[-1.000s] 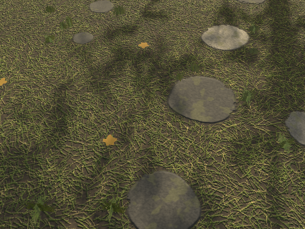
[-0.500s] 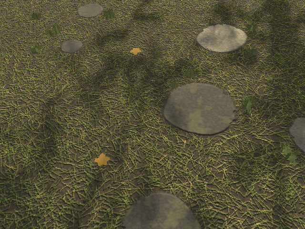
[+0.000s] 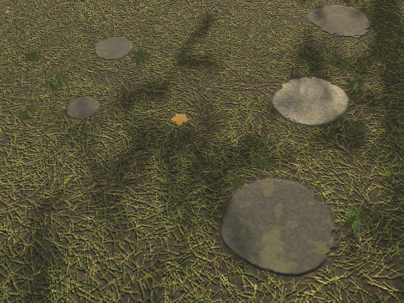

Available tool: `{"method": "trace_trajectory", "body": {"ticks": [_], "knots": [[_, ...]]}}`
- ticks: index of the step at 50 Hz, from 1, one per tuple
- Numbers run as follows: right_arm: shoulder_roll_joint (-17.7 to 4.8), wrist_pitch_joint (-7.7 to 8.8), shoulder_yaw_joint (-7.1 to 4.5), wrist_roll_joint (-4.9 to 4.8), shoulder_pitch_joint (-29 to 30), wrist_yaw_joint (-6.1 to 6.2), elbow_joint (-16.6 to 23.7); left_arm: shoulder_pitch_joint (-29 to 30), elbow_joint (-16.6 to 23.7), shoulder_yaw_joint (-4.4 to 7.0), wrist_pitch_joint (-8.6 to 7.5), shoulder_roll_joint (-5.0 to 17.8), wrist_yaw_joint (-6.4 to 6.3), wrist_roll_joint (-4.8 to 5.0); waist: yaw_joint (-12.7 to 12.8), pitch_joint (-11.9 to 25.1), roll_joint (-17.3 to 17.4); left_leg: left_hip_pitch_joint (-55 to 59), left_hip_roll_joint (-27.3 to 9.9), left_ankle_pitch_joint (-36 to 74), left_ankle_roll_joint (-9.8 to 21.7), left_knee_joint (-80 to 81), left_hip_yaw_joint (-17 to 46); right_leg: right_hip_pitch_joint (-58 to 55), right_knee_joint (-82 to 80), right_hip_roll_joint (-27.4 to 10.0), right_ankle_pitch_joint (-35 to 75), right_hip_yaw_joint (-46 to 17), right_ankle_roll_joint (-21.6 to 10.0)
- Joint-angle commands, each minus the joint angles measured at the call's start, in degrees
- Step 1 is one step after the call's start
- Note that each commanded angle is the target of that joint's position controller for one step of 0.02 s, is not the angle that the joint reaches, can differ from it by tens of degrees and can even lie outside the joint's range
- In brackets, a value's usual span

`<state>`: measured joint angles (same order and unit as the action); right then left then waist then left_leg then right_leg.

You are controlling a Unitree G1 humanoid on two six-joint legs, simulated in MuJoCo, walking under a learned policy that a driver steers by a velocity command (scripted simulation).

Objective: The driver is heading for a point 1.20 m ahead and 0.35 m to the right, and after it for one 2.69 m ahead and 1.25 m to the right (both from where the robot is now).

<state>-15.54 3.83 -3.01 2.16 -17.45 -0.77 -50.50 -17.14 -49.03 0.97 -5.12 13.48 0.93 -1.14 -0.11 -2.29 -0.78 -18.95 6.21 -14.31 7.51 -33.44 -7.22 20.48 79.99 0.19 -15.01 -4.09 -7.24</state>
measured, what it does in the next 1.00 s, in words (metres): walks ahead, turning right: right foot, then left foot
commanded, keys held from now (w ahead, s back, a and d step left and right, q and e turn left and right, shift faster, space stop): w+shift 0.18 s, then w+e+shift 0.64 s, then e+shift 0.18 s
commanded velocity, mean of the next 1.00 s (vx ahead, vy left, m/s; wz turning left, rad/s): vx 0.94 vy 0.00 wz -0.59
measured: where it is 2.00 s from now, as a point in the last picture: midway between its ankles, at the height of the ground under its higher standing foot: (283, 134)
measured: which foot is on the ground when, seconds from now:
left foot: down 0.00-0.36, up 0.38-0.76, down 0.78-1.00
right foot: up 0.00-0.32, down 0.34-0.76, up 0.78-1.00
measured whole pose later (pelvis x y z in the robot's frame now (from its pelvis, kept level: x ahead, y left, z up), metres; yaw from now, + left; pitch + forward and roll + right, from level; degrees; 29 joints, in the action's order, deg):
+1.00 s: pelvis +0.93 -0.13 +0.02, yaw -36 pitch +1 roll +2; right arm -18.1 5.9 -3.0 1.0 -19.2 0.5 -47.5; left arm -6.5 -41.4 4.9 -0.2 21.9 1.7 -1.7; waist -1.7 -4.2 -3.1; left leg -9.3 -1.6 -15.0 -0.9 -23.5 -9.2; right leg 37.6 66.5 -0.4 -17.2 1.3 -3.8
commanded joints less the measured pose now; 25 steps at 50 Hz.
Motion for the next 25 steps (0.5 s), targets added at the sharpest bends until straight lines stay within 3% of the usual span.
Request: {"method": "trace_trajectory", "body": {"ticks": [1, 3, 5, 6, 7, 9, 11, 13, 14, 15, 16, 17, 18, 19, 20, 21, 22, 24, 25], "knots": [[-1.52, 2.65, 0.05, -0.82, -3.85, 0.10, -0.26, -1.75, 4.43, -0.27, 1.27, 2.10, 1.45, -1.33, 3.22, -3.16, 1.05, 2.69, -16.80, -12.04, 6.10, 26.13, 26.25, 14.35, -3.16, -6.48, 0.07, -2.09, 1.24], [-2.48, 3.61, 0.04, -1.51, -5.57, -0.16, -1.29, 4.71, 6.98, -0.67, 1.80, 2.31, 1.75, -1.46, 2.88, -6.50, 1.61, 0.95, -14.98, -8.24, 6.08, 30.26, 21.24, 19.61, -8.65, -8.39, 4.30, 0.81, 2.74], [-3.19, 4.13, 0.07, -1.93, -7.36, -0.59, -1.49, 12.99, 9.96, -1.00, 1.38, 3.19, 1.91, -1.34, 1.10, -8.70, 0.74, 1.54, -12.23, 2.61, 5.53, 32.67, 15.22, 21.80, -19.83, -8.94, 11.90, 4.36, 3.53], [-2.27, 4.34, 0.37, -2.45, -8.97, -0.81, -1.86, 16.22, 10.53, -1.18, 1.09, 3.13, 2.08, -1.12, -0.05, -9.02, -0.71, 2.34, -9.78, 11.56, 3.87, 32.19, 11.52, 20.25, -25.60, -7.86, 16.34, 6.76, 3.50], [-3.61, 4.66, 0.15, -2.67, -9.29, -0.71, -1.73, 17.92, 11.48, -1.85, 0.70, 1.69, 2.50, -0.79, -0.25, -7.92, 1.13, 1.81, -10.00, 16.68, 3.06, 32.66, 10.36, 15.67, -32.63, -7.26, 21.39, 7.54, 3.27], [-4.90, 5.17, 0.09, -3.33, -12.19, -0.32, -2.91, 21.77, 12.06, -2.19, 0.41, 1.53, 2.93, -0.06, -1.84, -7.44, 1.15, 5.89, -11.67, 28.13, 1.96, 35.52, 8.91, 10.16, -40.62, -5.11, 28.13, 10.09, 2.11], [-6.68, 4.99, -0.04, -2.65, -13.20, 0.04, -3.78, 22.49, 11.47, -1.87, 0.45, 3.01, 2.61, 0.38, -2.19, -6.17, 2.10, 17.74, -12.75, 41.54, 0.38, 34.18, 4.83, 11.01, -46.31, -2.57, 28.27, 12.36, 0.46], [-8.35, 4.10, -0.12, -1.49, -14.17, 1.04, -4.40, 21.19, 10.61, -1.25, 0.42, 4.77, 2.09, -0.10, -1.26, -2.20, 5.53, 27.78, -14.67, 63.66, -1.52, 27.00, 1.91, 9.23, -47.59, 2.10, 21.63, 14.65, -1.01], [-9.32, 3.26, -0.32, -0.51, -13.98, 1.87, -4.69, 17.87, 9.67, -0.71, 0.54, 5.95, 1.76, -0.14, 0.87, 0.79, 7.81, 30.98, -15.95, 72.92, -2.43, 20.25, 0.82, 6.13, -47.35, 4.50, 17.12, 14.82, -1.72], [-10.26, 2.24, -0.65, 0.48, -12.78, 2.68, -4.66, 10.10, 7.43, 0.14, 0.60, 7.67, 1.44, -0.05, 4.90, 5.04, 9.22, 31.61, -17.02, 78.33, -3.11, 9.32, -0.11, -0.94, -47.01, 6.39, 13.71, 14.28, -2.72], [-11.05, 1.29, -1.01, 1.24, -10.04, 3.22, -3.91, -1.90, 3.36, 1.34, 0.76, 9.78, 0.98, 0.25, 10.23, 10.49, 9.67, 29.74, -17.30, 78.87, -3.52, -5.41, -0.83, -11.25, -47.58, 6.94, 11.52, 13.17, -4.10], [-11.92, 0.87, -1.42, 1.42, -6.75, 3.36, -2.86, -13.12, 0.07, 2.81, 1.12, 11.73, 0.30, -0.04, 15.80, 14.00, 8.30, 20.64, -15.39, 68.39, -3.12, -24.02, -1.35, -23.61, -49.45, 4.38, 6.37, 8.98, -5.85], [-5.16, 2.00, 0.02, 2.01, -4.95, 2.44, -0.77, -16.30, -1.58, 4.02, 1.79, 15.08, -0.50, -0.28, 12.27, 14.10, -2.65, 2.87, -8.93, 14.69, -2.45, -43.54, 0.83, -34.13, -43.66, -5.78, 2.30, -5.00, -6.88], [-1.41, 3.47, 1.10, -1.99, -11.33, 0.54, 3.14, -11.85, -1.26, 5.09, 2.36, 17.82, -0.33, -1.22, 3.72, 20.17, -19.83, -23.15, -0.81, -13.29, -5.43, -59.85, 8.55, -49.20, -57.73, -16.96, -6.87, -42.02, -19.48], [-5.08, 4.45, 1.34, -1.31, -4.18, 1.09, 4.17, -7.48, -0.03, 5.26, 2.16, 14.01, 0.24, -0.58, 5.66, 14.66, -5.05, -28.29, -5.75, -4.98, -3.48, -56.49, 12.99, -44.87, -64.23, -15.28, -6.95, -40.89, -17.31], [-6.19, 5.06, 1.29, -1.00, 0.84, 1.02, 5.72, -6.26, -0.62, 4.83, 1.94, 11.39, 0.35, -0.05, 4.52, 8.59, 1.18, -26.76, -7.75, -1.19, -3.30, -51.25, 12.88, -35.95, -65.39, -13.53, -3.08, -33.79, -15.13], [-5.23, 5.10, 1.68, -0.19, 3.03, 1.05, 6.46, -5.29, -1.46, 4.54, 1.70, 9.48, 0.33, -0.10, 1.97, 4.06, 5.90, -23.81, -9.56, -0.75, -3.86, -46.47, 12.30, -27.11, -66.54, -10.97, 2.69, -28.56, -13.08], [-3.60, 2.97, 2.32, 2.02, 4.11, 0.30, 8.23, -4.94, -2.14, 3.66, 0.86, 7.92, -0.52, 0.57, -1.88, 0.48, 5.77, -19.24, -11.50, -2.67, -6.34, -41.21, 11.88, -15.33, -67.92, -6.43, 7.79, -21.95, -11.63], [-3.14, 1.96, 2.50, 2.49, 4.56, -0.04, 9.11, -5.34, -2.20, 3.55, 0.28, 8.02, -0.59, 1.19, -2.63, -0.47, 4.45, -18.89, -12.16, -4.06, -7.49, -38.46, 11.17, -12.02, -68.68, -5.15, 8.17, -20.56, -11.68]]}}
